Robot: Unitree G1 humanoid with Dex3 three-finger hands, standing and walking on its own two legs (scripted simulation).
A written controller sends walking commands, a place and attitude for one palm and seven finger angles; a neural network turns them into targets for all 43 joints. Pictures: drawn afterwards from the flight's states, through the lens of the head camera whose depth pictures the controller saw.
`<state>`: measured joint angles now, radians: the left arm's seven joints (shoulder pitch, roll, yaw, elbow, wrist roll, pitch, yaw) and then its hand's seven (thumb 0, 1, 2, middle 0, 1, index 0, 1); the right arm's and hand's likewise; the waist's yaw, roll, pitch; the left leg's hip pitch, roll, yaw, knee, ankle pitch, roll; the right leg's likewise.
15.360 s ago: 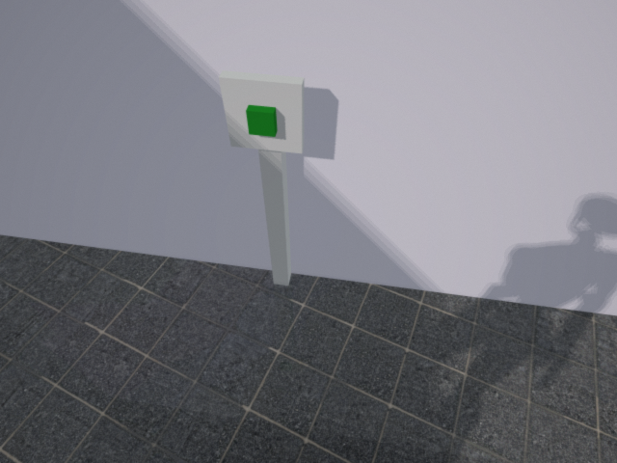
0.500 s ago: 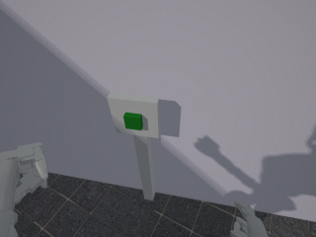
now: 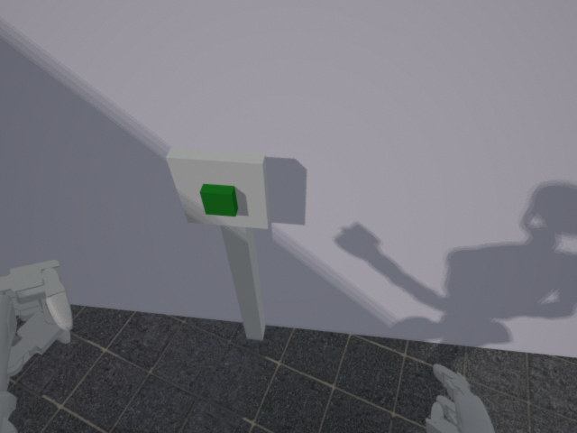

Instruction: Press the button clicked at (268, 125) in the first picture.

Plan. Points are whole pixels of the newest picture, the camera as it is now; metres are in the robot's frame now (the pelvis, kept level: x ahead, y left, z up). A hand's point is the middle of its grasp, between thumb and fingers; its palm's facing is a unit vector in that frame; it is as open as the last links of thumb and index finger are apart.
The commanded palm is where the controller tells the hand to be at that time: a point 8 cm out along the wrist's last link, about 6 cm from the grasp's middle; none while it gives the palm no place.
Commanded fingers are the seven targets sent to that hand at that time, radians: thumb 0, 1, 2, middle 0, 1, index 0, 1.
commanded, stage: step back with the hand held close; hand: left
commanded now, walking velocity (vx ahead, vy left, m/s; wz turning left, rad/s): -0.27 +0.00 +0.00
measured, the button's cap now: (220, 199) +0.53 +0.17 -0.01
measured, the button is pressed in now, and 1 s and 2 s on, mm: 0 0 0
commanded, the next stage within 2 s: stop stepping back and stand still in 1.42 s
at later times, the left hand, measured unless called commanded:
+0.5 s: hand (17, 375) +0.14 +0.25 +0.16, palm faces +0.39 -0.79 -0.47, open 3.1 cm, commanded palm +0.08 +0.29 +0.18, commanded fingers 0.00 0.90 0.90 -1.30 -1.50 -1.30 -1.50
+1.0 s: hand out of the picture +0.12 +0.27 +0.17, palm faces +0.40 -0.77 -0.49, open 3.1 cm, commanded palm +0.05 +0.30 +0.18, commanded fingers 0.00 0.90 0.90 -1.30 -1.50 -1.30 -1.50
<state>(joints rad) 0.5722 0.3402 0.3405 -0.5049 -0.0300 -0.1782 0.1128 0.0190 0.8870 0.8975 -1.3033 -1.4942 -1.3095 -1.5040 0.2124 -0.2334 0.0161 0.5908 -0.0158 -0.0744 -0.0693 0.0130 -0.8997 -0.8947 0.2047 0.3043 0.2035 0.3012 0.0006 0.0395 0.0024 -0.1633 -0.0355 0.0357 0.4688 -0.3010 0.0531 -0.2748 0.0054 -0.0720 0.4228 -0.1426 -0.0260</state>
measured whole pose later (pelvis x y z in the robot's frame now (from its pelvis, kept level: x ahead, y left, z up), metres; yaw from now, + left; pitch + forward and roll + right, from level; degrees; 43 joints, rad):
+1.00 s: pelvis -0.07 +0.01 -0.01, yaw +2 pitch +3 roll -2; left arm 0.60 0.42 0.44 -0.64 0.01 -0.28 0.14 0.02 0.88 0.90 -1.31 -1.49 -1.31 -1.50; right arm 0.24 -0.19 -0.01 0.58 -0.04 -0.08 -0.08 0.01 -0.90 -0.89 0.20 0.30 0.20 0.30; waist -0.01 -0.03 -0.02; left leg -0.42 -0.04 0.00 0.63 -0.26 0.08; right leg -0.36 0.06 0.03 0.75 -0.32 0.01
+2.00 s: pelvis -0.33 -0.03 -0.02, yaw +2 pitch -3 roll +0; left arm 0.59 0.41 0.36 -0.53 0.02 -0.18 0.15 0.02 0.89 0.90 -1.31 -1.49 -1.31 -1.50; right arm 0.31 -0.19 0.02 0.61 -0.02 -0.10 -0.08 0.01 -0.90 -0.89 0.20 0.30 0.20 0.30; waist -0.05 -0.05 -0.07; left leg -0.34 0.01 0.00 0.69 -0.38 0.02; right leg -0.34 0.01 -0.07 0.64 -0.39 -0.04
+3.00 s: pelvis -0.42 -0.01 -0.01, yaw +7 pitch -1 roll +0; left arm 0.31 0.34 0.16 0.14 0.03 -0.03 0.02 0.01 0.89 0.90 -1.26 -1.46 -1.27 -1.47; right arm 0.20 -0.28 -0.01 0.80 -0.02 -0.07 -0.01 0.01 -0.90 -0.89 0.20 0.30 0.20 0.30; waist -0.01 0.04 -0.04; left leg -0.36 -0.04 0.01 0.61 -0.24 0.03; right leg -0.36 -0.03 -0.01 0.62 -0.26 0.01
